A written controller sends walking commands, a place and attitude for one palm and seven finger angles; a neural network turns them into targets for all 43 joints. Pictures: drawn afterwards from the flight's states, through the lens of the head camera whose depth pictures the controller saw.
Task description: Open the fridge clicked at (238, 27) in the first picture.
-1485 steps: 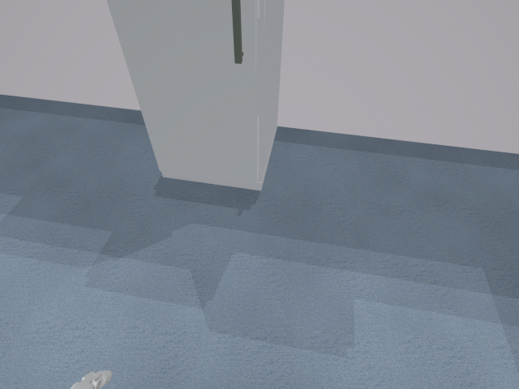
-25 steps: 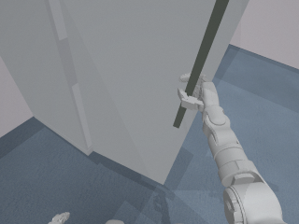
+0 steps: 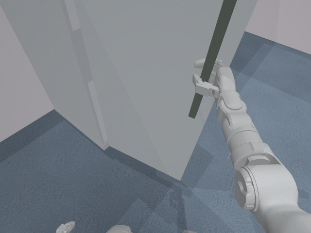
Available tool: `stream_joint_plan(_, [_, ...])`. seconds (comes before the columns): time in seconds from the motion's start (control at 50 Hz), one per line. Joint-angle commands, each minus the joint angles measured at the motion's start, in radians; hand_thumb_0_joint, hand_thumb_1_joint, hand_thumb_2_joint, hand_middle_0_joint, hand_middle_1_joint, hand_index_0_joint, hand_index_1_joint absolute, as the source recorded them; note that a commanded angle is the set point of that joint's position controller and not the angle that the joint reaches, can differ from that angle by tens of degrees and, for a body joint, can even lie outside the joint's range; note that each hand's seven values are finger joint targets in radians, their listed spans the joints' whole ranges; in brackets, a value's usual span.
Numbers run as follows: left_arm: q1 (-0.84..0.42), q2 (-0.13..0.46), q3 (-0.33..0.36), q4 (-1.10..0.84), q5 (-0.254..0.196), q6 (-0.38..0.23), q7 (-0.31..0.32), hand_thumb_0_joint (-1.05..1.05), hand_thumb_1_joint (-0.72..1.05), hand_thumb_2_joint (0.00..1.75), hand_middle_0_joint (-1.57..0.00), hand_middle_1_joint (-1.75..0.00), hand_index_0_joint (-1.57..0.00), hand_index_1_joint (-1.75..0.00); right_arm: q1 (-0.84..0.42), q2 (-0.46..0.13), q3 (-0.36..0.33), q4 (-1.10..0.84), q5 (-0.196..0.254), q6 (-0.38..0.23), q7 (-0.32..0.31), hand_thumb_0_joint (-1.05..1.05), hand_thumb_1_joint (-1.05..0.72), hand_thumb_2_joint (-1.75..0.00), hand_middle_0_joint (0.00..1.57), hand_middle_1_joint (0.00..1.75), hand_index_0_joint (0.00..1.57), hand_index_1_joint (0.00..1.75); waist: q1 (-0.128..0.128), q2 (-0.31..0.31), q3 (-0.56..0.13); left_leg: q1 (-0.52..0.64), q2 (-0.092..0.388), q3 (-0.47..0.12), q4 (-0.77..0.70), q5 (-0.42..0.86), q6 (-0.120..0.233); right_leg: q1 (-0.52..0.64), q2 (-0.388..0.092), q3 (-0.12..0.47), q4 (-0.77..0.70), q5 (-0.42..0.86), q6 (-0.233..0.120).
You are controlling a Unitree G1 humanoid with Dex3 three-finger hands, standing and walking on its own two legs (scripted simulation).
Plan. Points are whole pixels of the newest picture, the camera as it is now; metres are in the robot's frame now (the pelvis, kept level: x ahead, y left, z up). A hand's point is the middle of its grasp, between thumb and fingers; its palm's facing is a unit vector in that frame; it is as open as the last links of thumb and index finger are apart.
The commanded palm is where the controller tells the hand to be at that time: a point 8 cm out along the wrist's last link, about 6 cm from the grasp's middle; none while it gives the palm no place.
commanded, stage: loosen the grip on the handle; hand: right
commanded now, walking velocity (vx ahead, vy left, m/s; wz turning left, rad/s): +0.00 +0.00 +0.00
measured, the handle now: (215, 46) +0.51 -0.07 +0.24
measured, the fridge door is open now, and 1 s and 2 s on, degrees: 78 71 71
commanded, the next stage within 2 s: slip the hand off the handle in 0.58 s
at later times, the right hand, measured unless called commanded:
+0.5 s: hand (202, 79) +0.50 -0.06 +0.14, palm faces -0.08 +0.98 -0.17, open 13.5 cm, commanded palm +0.46 -0.11 +0.14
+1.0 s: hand (217, 82) +0.50 -0.11 +0.13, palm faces -0.07 +0.99 -0.15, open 14.6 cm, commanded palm +0.48 -0.16 +0.14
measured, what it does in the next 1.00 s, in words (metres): shifts its weight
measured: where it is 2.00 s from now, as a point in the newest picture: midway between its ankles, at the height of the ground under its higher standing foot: outside the picture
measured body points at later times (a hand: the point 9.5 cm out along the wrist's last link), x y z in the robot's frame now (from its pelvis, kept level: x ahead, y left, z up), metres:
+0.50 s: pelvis +0.05 +0.00 +0.01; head +0.06 +0.00 +0.46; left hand +0.08 +0.26 -0.11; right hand +0.49 -0.11 +0.15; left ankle +0.07 +0.13 -0.72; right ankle +0.05 -0.12 -0.72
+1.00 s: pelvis +0.06 +0.01 +0.01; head +0.08 +0.01 +0.46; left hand +0.10 +0.28 -0.11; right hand +0.50 -0.16 +0.14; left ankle +0.07 +0.13 -0.72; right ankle +0.05 -0.12 -0.72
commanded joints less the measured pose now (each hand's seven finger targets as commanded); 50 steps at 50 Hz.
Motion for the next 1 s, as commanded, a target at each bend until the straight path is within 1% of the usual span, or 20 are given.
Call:
stream_joint_plan(0.0, [0.119,0.161,0.064,-0.148,0.08,-0.2,-0.045,0.0,0.9,0.9,-0.2,-0.3,-0.2,-0.3,-0.681,-0.494,-0.233,-0.055,-0.114,-0.041,-0.035,0.0,-0.78,-0.84,0.45,1.4,0.45,1.4,0.026,0.186,-0.597,-0.132,-0.079,-0.03,-0.01,0.087,0.052,0.128,0.035,0.094,-0.456,0.419,-0.025])
stream_joint_plan(0.02, [0.173,0.121,0.052,-0.136,0.069,-0.184,-0.064,0.0,0.9,0.9,-0.2,-0.3,-0.2,-0.3,-0.758,-0.273,-0.076,-0.206,-0.087,-0.061,-0.049,0.0,-0.66,-0.78,0.45,1.4,0.45,1.4,0.097,0.183,-0.671,-0.095,-0.052,0.014,0.028,0.106,0.031,0.229,0.008,0.108,-0.422,0.403,0.003])
stream_joint_plan(0.04, [0.158,0.134,0.065,-0.132,0.067,-0.158,-0.059,0.0,0.9,0.9,-0.2,-0.3,-0.2,-0.3,-0.626,-0.246,-0.096,-0.117,-0.094,-0.041,-0.049,0.0,-0.54,-0.73,0.45,1.4,0.45,1.4,0.035,0.135,-0.745,-0.04,-0.044,-0.016,0.034,0.191,0.032,0.267,0.007,0.095,-0.386,0.5,-0.006])
stream_joint_plan(0.06, [0.123,0.104,0.048,-0.141,0.048,-0.146,-0.089,0.0,0.9,0.9,-0.2,-0.3,-0.2,-0.3,-0.657,-0.14,-0.001,-0.075,-0.084,-0.046,-0.035,0.0,-0.42,-0.67,0.45,1.4,0.45,1.4,0.054,0.076,-0.502,-0.162,-0.05,-0.02,-0.073,-0.073,0.011,0.228,0.016,0.095,-0.438,0.026,0.004])
stream_joint_plan(0.08, [0.089,0.124,0.044,-0.189,0.045,-0.161,-0.099,0.0,0.9,0.9,-0.2,-0.3,-0.2,-0.3,-0.555,-0.137,-0.022,-0.081,-0.061,-0.041,-0.042,0.0,-0.3,-0.61,0.45,1.4,0.45,1.4,0.01,-0.111,-0.382,-0.17,-0.04,-0.003,-0.054,-0.084,0.043,0.159,0.038,0.101,-0.457,-0.084,0.003])
stream_joint_plan(0.1, [0.06,0.131,0.029,-0.188,0.042,-0.167,-0.108,0.0,0.9,0.9,-0.2,-0.3,-0.2,-0.3,-0.58,-0.114,0.028,-0.145,-0.065,-0.05,-0.052,0.0,-0.17,-0.55,0.45,1.4,0.45,1.4,0.017,-0.203,-0.281,-0.179,-0.027,0.001,-0.04,-0.058,0.054,0.127,0.032,0.113,-0.469,-0.123,0.012])
stream_joint_plan(0.12, [0.072,0.138,0.035,-0.174,0.041,-0.164,-0.114,0.0,0.9,0.9,-0.2,-0.3,-0.2,-0.3,-0.559,-0.111,0.036,-0.123,-0.07,-0.056,-0.063,0.0,-0.05,-0.49,0.45,1.4,0.45,1.4,0.012,-0.204,-0.241,-0.163,-0.025,-0.005,-0.049,-0.042,0.061,0.101,0.031,0.117,-0.465,-0.086,0.01])
stream_joint_plan(0.16, [0.097,0.149,0.048,-0.178,0.04,-0.158,-0.126,0.0,0.9,0.9,-0.2,-0.3,-0.2,-0.3,-0.462,-0.112,0.022,-0.107,-0.066,-0.074,-0.071,0.0,0.19,-0.37,0.45,1.4,0.45,1.4,0.019,-0.048,-0.236,-0.108,-0.03,-0.024,-0.084,-0.031,0.056,0.056,0.021,0.102,-0.447,0.004,-0.006])
stream_joint_plan(0.22, [0.116,0.154,0.062,-0.197,0.035,-0.152,-0.131,0.0,0.9,0.9,-0.2,-0.3,-0.2,-0.3,-0.375,-0.059,0.036,-0.187,-0.024,-0.081,-0.058,0.0,0.55,-0.2,0.42,1.37,0.42,1.37,0.025,0.231,-0.383,0.005,-0.044,-0.024,-0.106,0.05,0.037,0.084,0.028,0.056,-0.413,0.175,-0.028])
stream_joint_plan(0.24, [0.118,0.156,0.069,-0.196,0.032,-0.149,-0.132,0.0,0.9,0.9,-0.2,-0.3,-0.2,-0.3,-0.343,-0.054,0.036,-0.21,-0.016,-0.078,-0.054,0.0,0.55,-0.2,0.41,1.35,0.41,1.35,0.018,0.252,-0.41,0.024,-0.046,-0.027,-0.112,0.07,0.032,0.093,0.03,0.04,-0.407,0.209,-0.029])
stream_joint_plan(0.36, [0.111,0.137,0.076,-0.179,0.025,-0.124,-0.142,0.0,0.9,0.9,-0.2,-0.3,-0.2,-0.3,-0.307,-0.001,0.125,-0.428,-0.06,-0.053,-0.08,0.0,0.55,-0.2,0.33,1.25,0.33,1.25,0.002,0.003,-0.446,0.016,-0.053,-0.016,-0.109,0.156,0.037,0.211,0.034,0.041,-0.398,0.377,-0.016])
stream_joint_plan(0.38, [0.152,0.168,0.07,-0.128,0.034,-0.108,-0.119,0.0,0.9,0.9,-0.2,-0.3,-0.2,-0.3,-0.471,-0.256,-0.038,-0.303,-0.089,-0.047,-0.101,0.0,0.55,-0.2,0.32,1.23,0.32,1.23,0.052,0.117,-0.37,-0.01,-0.057,-0.022,-0.122,0.154,0.024,0.138,0.038,0.045,-0.383,0.326,-0.03])
stream_joint_plan(0.42, [0.158,0.151,0.066,-0.129,0.03,-0.088,-0.119,0.0,0.9,0.9,-0.2,-0.3,-0.2,-0.3,-0.436,-0.193,0.006,-0.245,-0.082,-0.025,-0.086,0.0,0.55,-0.2,0.29,1.2,0.29,1.2,0.051,0.176,-0.326,0.01,-0.056,-0.026,-0.14,0.141,0.016,0.071,0.053,0.031,-0.396,0.278,-0.036])
stream_joint_plan(0.5, [0.135,0.138,0.069,-0.14,0.028,-0.084,-0.11,0.0,0.9,0.9,-0.2,-0.3,-0.2,-0.3,-0.372,-0.164,0.006,-0.307,-0.043,-0.023,-0.047,0.0,0.55,-0.2,0.25,1.15,0.25,1.15,0.009,0.042,-0.471,0.083,-0.05,-0.028,-0.122,0.25,0.026,0.158,0.068,0.02,-0.384,0.385,-0.028])
stream_joint_plan(0.64, [0.113,0.138,0.074,-0.179,0.024,-0.075,-0.111,0.0,0.9,0.9,-0.2,-0.3,-0.2,-0.3,-0.221,-0.13,0.012,-0.384,0.0,-0.053,0.008,0.0,0.55,-0.2,0.25,1.15,0.25,1.15,-0.011,0.152,-0.479,0.139,-0.053,-0.023,-0.116,0.358,0.016,0.145,0.066,0.01,-0.376,0.46,-0.032])
stream_joint_plan(0.66, [0.136,0.154,0.066,-0.141,0.027,-0.071,-0.098,0.0,0.9,0.9,-0.2,-0.3,-0.2,-0.3,-0.459,-0.233,-0.021,-0.347,-0.017,-0.073,-0.003,0.0,0.55,-0.2,0.25,1.15,0.25,1.15,0.058,0.173,-0.406,0.062,-0.052,-0.029,-0.13,0.302,0.003,0.115,0.064,0.017,-0.365,0.387,-0.037])
stream_joint_plan(0.72, [0.134,0.146,0.07,-0.137,0.029,-0.071,-0.096,0.0,0.9,0.9,-0.2,-0.3,-0.2,-0.3,-0.418,-0.274,-0.058,-0.277,-0.041,-0.113,-0.009,0.0,0.55,-0.2,0.25,1.15,0.25,1.15,0.031,0.135,-0.387,0.046,-0.05,-0.043,-0.131,0.231,0.007,0.088,0.071,0.014,-0.363,0.324,-0.04])
stream_joint_plan(0.8, [0.124,0.143,0.068,-0.154,0.025,-0.068,-0.09,0.0,0.9,0.9,-0.2,-0.3,-0.2,-0.3,-0.356,-0.31,-0.078,-0.316,-0.03,-0.136,0.03,0.0,0.55,-0.2,0.25,1.15,0.25,1.15,-0.003,0.037,-0.547,0.13,-0.045,-0.049,-0.098,0.329,0.016,0.138,0.079,0.01,-0.354,0.402,-0.034])
stream_joint_plan(0.92, [0.118,0.162,0.068,-0.168,0.012,-0.052,-0.081,0.0,0.9,0.9,-0.2,-0.3,-0.2,-0.3,-0.258,-0.33,-0.098,-0.289,0.004,-0.097,0.084,0.0,0.55,-0.2,0.25,1.15,0.25,1.15,0.004,0.135,-0.46,0.117,-0.048,-0.037,-0.115,0.332,0.009,0.092,0.072,0.014,-0.36,0.393,-0.037])
stream_joint_plan(0.98, [0.101,0.16,0.068,-0.185,0.008,-0.054,-0.073,0.0,0.9,0.9,-0.2,-0.3,-0.2,-0.3,-0.298,-0.327,-0.091,-0.354,0.016,-0.105,0.096,0.0,0.55,-0.2,0.25,1.15,0.25,1.15,0.009,0.116,-0.452,0.106,-0.05,-0.038,-0.119,0.308,0.009,0.107,0.073,0.012,-0.361,0.386,-0.04])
